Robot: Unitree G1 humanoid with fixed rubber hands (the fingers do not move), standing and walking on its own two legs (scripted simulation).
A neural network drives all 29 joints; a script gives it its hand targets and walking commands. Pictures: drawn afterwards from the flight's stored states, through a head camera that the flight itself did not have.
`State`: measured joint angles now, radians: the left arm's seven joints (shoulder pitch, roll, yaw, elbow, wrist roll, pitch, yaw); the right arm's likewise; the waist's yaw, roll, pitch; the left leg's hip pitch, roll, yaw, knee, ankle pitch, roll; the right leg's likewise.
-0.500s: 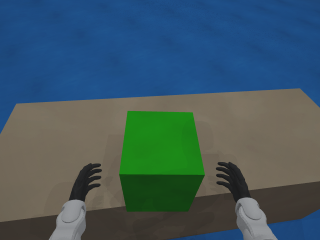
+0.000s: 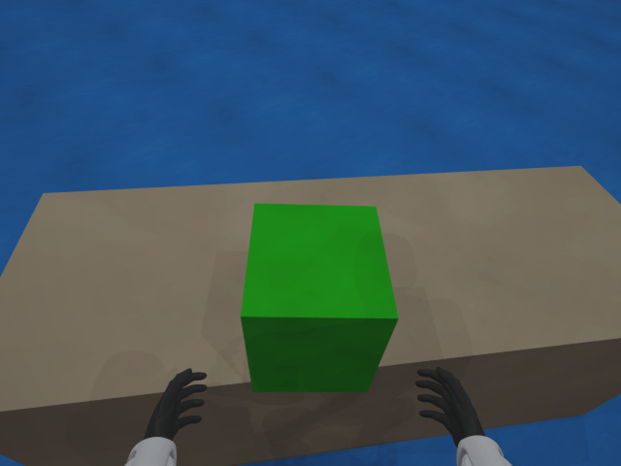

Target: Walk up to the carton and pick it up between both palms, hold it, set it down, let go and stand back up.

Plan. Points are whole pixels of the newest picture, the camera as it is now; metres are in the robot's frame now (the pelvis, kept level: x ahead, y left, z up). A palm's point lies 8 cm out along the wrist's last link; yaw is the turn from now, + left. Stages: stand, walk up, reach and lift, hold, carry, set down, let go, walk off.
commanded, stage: set down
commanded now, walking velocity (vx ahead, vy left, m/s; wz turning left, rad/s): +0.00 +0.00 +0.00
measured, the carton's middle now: (312, 301) +0.38 -0.01 -0.07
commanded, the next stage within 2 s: let go in 0.52 s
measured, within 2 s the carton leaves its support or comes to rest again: neither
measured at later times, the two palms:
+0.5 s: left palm (155, 450) +0.16 +0.20 -0.08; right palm (480, 461) +0.14 -0.22 -0.06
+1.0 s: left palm (149, 446) +0.17 +0.22 -0.09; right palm (480, 460) +0.15 -0.22 -0.07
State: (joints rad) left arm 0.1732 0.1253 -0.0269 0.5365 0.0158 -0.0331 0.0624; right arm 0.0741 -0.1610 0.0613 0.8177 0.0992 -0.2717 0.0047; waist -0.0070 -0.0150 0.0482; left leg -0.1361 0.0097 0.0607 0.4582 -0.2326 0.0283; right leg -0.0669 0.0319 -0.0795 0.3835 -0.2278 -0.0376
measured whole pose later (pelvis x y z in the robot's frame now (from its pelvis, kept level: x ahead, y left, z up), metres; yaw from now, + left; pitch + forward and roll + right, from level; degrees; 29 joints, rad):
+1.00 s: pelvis +0.00 +0.00 +0.00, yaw -2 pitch -3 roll -1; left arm 0.19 0.21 -0.01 0.54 -0.04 0.03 0.09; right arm 0.17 -0.14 -0.01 0.72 0.02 -0.23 0.06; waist -0.01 -0.05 0.08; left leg -0.19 0.02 0.09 0.50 -0.26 0.03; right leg -0.14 0.04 -0.05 0.46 -0.26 -0.04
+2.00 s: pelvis +0.02 +0.01 +0.00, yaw +5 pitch -3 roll -1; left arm 0.35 0.09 0.01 1.16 0.02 0.00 0.05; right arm 0.38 -0.07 -0.02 1.12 -0.01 0.00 -0.04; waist -0.01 -0.01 -0.01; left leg -0.15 -0.06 -0.01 0.42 -0.22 0.06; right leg -0.07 -0.03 -0.16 0.38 -0.27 0.00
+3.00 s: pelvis +0.04 +0.03 +0.00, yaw +5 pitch -2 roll +0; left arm 0.36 0.07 0.03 1.20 0.01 0.00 0.06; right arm 0.35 -0.06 0.00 1.18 -0.01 -0.02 -0.05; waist -0.01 -0.02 0.01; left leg -0.13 -0.10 -0.01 0.40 -0.24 0.09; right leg -0.06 -0.07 -0.15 0.39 -0.30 0.03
